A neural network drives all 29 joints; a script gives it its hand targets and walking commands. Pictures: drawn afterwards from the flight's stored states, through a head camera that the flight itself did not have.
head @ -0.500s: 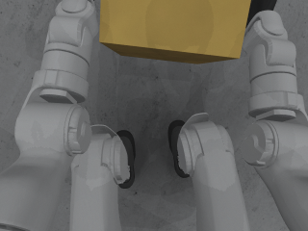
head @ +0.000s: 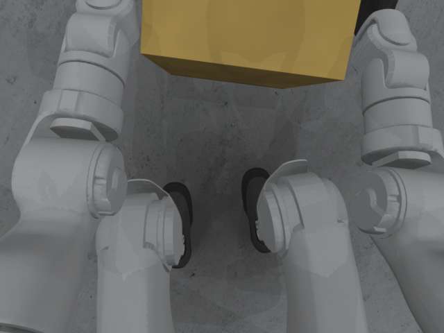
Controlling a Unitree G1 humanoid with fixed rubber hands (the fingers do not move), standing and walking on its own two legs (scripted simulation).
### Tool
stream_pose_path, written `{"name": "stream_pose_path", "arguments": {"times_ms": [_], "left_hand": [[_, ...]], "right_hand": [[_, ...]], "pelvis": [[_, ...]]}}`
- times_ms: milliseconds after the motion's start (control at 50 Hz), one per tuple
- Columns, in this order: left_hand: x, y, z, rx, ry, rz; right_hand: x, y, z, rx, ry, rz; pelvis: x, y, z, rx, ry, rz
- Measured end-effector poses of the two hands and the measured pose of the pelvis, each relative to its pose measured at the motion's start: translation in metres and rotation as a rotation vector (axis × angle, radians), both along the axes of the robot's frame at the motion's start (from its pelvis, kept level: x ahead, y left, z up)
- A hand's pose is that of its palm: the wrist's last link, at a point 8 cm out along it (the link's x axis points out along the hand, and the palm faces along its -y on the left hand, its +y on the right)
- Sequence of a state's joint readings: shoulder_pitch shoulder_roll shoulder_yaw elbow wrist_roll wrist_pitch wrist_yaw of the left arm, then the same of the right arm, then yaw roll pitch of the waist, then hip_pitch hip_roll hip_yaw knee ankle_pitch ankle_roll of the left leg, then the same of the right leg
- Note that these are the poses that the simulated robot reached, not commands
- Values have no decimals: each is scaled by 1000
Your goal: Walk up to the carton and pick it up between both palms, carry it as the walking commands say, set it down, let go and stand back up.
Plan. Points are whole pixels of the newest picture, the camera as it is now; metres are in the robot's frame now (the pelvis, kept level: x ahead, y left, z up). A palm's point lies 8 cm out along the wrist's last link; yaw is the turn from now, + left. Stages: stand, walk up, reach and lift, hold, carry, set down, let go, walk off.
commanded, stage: set down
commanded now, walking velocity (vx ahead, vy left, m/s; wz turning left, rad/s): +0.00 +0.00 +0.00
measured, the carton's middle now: (241, 13) +0.55 -0.08 -0.23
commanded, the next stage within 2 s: none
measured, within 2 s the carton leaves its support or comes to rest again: neither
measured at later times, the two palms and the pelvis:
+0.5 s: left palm out of the picture +0.58 +0.09 -0.16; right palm (373, 13) +0.51 -0.24 -0.15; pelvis +0.00 +0.00 +0.00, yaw +0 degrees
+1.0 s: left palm out of the picture +0.58 +0.09 -0.16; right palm (372, 15) +0.51 -0.24 -0.16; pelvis +0.00 +0.01 -0.01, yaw +0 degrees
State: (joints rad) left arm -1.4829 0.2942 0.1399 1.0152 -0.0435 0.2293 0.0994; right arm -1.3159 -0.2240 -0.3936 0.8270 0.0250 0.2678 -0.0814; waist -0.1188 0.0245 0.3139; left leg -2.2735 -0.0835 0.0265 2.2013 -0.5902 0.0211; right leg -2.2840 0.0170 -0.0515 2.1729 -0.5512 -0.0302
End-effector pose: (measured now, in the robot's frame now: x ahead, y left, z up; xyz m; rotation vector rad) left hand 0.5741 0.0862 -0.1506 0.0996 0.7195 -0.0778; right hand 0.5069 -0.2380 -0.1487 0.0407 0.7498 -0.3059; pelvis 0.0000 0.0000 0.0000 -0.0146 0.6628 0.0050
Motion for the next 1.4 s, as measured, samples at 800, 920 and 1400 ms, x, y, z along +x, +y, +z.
{"name": "stream_pose_path", "arguments": {"times_ms": [800,920,1400], "left_hand": [[4,2,-6,-25,-12,-21],[4,2,-7,-24,-22,-26],[8,28,-7,48,-18,8]], "right_hand": [[2,-3,-5,28,-24,26],[1,-3,-6,33,-33,19],[-3,-24,-7,-34,-9,-34]], "pelvis": [[-2,7,-8,-13,-48,9],[-3,7,-8,-15,-58,7],[-2,-2,-1,-4,-42,-17]]}}
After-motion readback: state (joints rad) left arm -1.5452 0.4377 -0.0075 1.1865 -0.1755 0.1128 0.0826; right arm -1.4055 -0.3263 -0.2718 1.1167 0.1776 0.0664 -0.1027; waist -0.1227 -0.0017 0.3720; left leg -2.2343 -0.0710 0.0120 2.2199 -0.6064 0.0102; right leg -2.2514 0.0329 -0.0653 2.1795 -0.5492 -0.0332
